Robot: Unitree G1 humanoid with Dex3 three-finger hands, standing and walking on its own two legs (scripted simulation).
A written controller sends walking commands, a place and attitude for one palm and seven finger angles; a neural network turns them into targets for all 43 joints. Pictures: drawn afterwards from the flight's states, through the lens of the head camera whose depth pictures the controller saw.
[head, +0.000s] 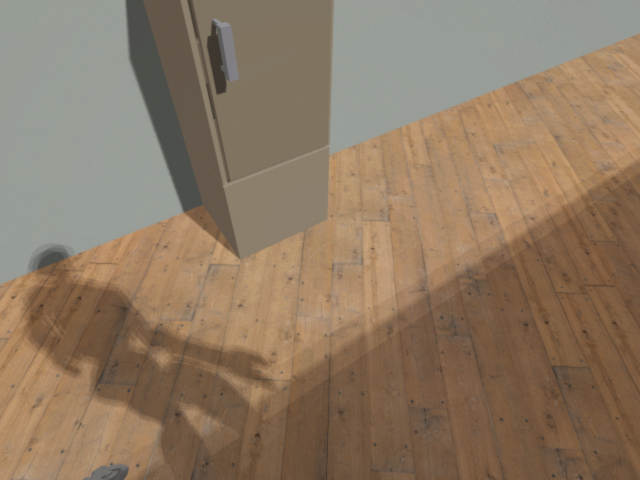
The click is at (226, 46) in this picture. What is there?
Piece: cupboard door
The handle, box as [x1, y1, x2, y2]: [212, 19, 238, 81]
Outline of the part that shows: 212,19 213,23 217,28 223,61 221,69 225,73 225,77 229,81 238,79 230,25 226,22 221,23 216,19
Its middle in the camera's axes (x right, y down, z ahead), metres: -0.24 -0.47 +0.97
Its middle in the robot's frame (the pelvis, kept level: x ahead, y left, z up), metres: +1.04 +0.30 +0.08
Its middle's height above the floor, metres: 0.85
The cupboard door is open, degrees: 0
